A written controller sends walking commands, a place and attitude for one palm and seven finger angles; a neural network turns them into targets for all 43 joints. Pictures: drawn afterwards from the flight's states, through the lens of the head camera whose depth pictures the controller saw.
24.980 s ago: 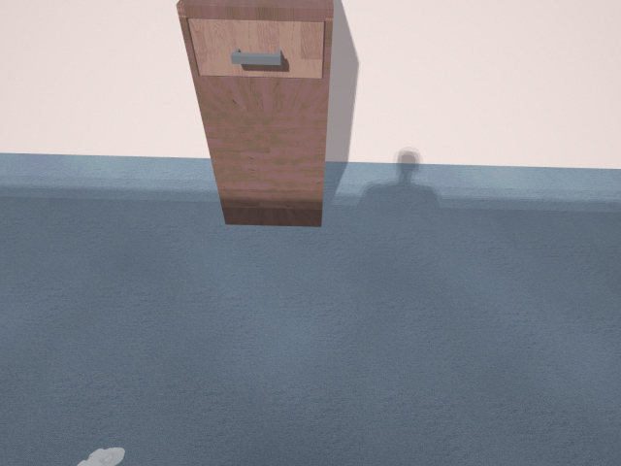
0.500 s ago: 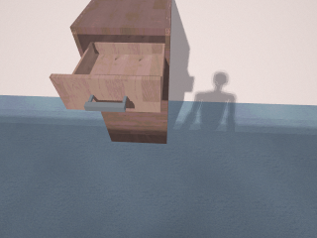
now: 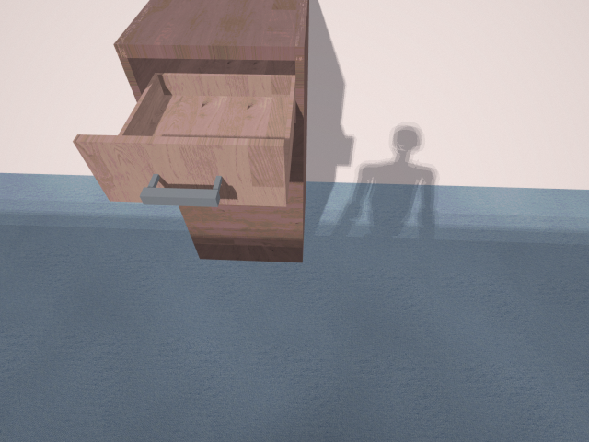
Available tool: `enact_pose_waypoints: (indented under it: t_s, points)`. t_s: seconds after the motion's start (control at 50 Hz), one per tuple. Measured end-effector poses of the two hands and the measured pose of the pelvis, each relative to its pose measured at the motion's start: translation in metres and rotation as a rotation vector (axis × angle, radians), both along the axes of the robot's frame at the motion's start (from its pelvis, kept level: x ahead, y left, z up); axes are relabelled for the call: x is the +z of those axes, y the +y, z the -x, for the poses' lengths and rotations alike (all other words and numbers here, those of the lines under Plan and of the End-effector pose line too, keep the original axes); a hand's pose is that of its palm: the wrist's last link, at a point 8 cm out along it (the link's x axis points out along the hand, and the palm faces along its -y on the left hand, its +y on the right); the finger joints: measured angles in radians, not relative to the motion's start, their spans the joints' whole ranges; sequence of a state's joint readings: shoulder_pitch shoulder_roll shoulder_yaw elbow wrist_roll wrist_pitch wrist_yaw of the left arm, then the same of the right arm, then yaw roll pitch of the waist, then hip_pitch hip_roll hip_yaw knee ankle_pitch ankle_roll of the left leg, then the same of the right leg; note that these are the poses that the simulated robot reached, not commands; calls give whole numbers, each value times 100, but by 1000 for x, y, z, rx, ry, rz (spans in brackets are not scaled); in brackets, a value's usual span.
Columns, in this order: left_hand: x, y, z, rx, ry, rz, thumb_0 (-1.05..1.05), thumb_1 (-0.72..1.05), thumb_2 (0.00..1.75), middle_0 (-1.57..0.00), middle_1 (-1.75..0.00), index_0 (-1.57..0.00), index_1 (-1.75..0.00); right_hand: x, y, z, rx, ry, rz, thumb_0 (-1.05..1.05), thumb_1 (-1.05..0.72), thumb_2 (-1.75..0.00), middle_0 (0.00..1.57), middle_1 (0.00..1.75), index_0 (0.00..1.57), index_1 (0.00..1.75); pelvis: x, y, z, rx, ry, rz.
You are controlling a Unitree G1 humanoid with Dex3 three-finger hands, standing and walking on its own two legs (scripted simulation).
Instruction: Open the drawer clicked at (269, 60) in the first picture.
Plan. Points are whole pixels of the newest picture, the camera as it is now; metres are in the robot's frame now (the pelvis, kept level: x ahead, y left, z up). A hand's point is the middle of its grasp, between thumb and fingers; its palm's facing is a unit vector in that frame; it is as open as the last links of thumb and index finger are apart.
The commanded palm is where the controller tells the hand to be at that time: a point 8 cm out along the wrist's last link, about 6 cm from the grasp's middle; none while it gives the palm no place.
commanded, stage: look to check the result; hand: left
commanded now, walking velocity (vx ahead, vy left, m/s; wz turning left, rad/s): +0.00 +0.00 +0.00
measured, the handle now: (183, 188) +0.53 +0.25 -0.01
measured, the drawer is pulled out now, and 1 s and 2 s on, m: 0.30 0.30 0.30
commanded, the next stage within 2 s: stand and wait in 0.44 s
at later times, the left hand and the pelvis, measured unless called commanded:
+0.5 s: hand out of the picture +0.03 +0.17 -0.17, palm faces +0.04 -0.97 -0.22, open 7.4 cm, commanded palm none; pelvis +0.01 -0.01 +0.00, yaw +0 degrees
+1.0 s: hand out of the picture +0.05 +0.19 -0.17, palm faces +0.03 -0.97 -0.26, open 7.4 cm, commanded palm none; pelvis +0.02 -0.01 +0.00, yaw +0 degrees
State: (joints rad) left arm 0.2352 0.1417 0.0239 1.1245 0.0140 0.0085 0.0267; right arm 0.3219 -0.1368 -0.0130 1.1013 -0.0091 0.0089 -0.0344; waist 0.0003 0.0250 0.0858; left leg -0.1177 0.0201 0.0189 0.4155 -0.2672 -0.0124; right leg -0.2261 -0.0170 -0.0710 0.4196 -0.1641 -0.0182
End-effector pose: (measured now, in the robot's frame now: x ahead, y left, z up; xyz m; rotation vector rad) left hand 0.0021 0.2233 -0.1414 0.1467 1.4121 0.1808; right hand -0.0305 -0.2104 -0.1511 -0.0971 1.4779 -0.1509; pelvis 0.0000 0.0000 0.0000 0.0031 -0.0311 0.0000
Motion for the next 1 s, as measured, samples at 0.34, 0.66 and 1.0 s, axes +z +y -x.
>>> enact_pose_waypoints:
  t_s: [0.34,0.66,1.0]
  points:
    - [1,-8,-12,4,-16,-5,0,91,90,-20,-29,-20,-30,0,-11,-19,13,-22,-1,0,-91,-90,20,30,20,30,1,-11,-7,6,5,3]
    - [5,-1,-32,-13,-54,-26,0,91,90,-20,-29,-20,-30,2,-26,-37,20,-55,26,0,-91,-90,20,30,20,30,2,-13,-11,2,2,4]
    - [9,17,-46,-30,-68,-55,0,91,90,-20,-29,-20,-30,6,-37,-46,34,-57,57,0,-91,-90,20,30,20,30,3,-10,-15,0,7,5]
